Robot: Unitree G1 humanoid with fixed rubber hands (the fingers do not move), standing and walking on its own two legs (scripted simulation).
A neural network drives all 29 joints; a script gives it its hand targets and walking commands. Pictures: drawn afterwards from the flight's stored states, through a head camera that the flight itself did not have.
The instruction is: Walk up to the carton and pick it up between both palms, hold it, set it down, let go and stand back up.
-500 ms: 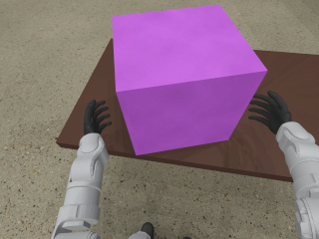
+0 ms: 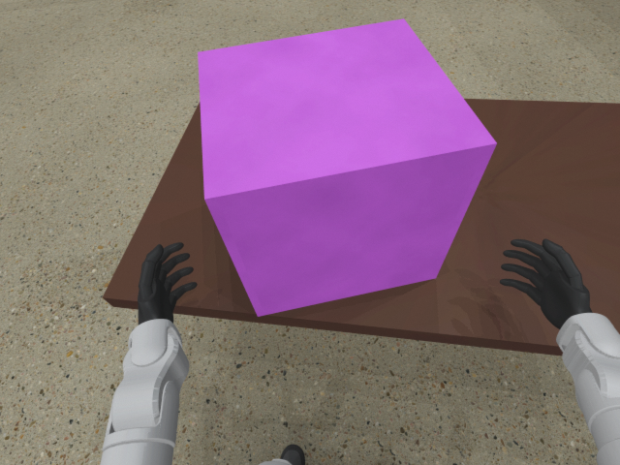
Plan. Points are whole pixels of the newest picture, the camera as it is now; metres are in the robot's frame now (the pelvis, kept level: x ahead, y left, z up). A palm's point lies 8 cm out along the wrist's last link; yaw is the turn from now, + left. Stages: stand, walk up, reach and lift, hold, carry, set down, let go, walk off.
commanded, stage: set down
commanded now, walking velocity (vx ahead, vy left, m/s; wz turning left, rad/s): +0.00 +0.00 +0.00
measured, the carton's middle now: (327, 175) +0.52 +0.06 +0.04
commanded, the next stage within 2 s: none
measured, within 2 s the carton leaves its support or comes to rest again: neither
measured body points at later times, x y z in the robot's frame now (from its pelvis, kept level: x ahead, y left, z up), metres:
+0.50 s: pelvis +0.01 +0.00 +0.00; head +0.05 +0.01 +0.45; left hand +0.26 +0.24 +0.01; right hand +0.30 -0.28 +0.00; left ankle +0.07 +0.15 -0.74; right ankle +0.03 -0.07 -0.74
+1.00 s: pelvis +0.02 +0.00 +0.00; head +0.06 +0.01 +0.45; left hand +0.24 +0.24 +0.01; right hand +0.27 -0.29 -0.02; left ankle +0.07 +0.15 -0.74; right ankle +0.03 -0.07 -0.74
